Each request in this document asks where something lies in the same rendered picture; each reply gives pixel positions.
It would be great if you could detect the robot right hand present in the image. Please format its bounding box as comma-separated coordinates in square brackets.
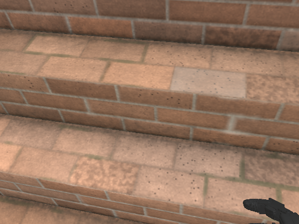
[243, 198, 299, 224]

